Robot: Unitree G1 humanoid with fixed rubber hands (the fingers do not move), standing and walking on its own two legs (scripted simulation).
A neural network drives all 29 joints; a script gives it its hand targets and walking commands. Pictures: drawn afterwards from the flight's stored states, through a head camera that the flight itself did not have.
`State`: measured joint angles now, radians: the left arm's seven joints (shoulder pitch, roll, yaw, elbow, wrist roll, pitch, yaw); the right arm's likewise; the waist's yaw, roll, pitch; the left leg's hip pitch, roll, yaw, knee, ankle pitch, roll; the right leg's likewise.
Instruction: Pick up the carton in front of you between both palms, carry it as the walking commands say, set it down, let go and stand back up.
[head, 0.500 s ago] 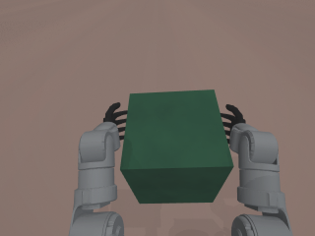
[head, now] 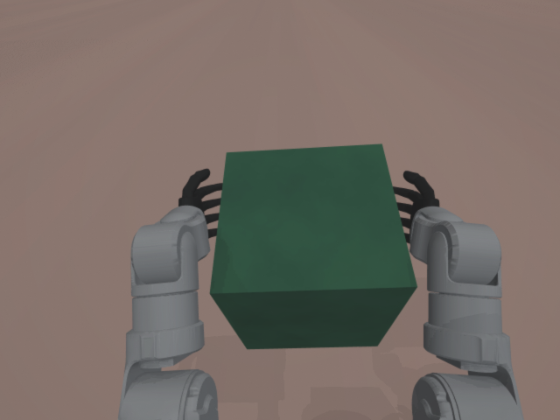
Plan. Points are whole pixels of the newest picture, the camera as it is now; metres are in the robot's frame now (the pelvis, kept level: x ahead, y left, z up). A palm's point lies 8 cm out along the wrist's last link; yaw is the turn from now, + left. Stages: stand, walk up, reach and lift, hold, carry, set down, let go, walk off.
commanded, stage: carry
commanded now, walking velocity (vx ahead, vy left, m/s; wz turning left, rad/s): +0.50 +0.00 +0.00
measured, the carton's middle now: (307, 256) +0.33 +0.00 +0.07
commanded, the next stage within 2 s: none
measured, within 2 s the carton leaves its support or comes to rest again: neither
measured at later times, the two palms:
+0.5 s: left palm (245, 128) +0.55 +0.11 +0.16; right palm (421, 137) +0.52 -0.19 +0.15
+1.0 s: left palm out of the picture +0.83 +0.08 +0.30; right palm out of the picture +0.85 -0.22 +0.28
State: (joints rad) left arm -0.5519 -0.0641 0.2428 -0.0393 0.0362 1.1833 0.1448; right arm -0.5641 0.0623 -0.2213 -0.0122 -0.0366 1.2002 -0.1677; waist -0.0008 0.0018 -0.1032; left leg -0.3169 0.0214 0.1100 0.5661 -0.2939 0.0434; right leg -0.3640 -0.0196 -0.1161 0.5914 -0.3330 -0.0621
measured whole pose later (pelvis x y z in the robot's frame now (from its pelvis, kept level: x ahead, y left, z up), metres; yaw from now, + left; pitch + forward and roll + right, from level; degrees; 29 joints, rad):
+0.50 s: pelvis +0.18 -0.02 +0.00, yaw +2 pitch +5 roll -1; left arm -0.70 -0.08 0.34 -0.08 0.06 1.24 0.14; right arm -0.68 0.05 -0.24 -0.05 0.01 1.25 -0.21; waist -0.12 0.00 -0.04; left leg -0.06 0.03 0.05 0.40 -0.43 0.00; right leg -1.04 -0.05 -0.05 1.70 -0.67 -0.09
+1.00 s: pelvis +0.48 -0.10 +0.11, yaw +1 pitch +4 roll +1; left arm -0.75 -0.05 0.28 -0.08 -0.01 1.24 0.18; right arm -0.71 0.07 -0.30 -0.17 -0.08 1.29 -0.16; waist 0.08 0.00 -0.03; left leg -0.79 0.04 0.05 0.96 -0.16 0.05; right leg -0.23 0.06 -0.10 0.47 -0.33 -0.11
